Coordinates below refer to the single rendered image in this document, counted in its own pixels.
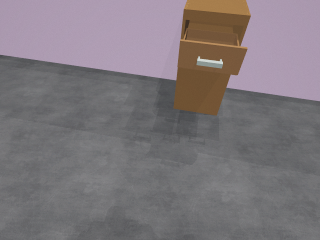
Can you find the handle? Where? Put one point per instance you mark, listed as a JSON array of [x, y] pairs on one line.
[[209, 63]]

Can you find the cabinet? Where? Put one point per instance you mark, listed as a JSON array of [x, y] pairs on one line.
[[202, 91]]

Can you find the drawer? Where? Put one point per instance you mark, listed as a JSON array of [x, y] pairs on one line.
[[211, 45]]

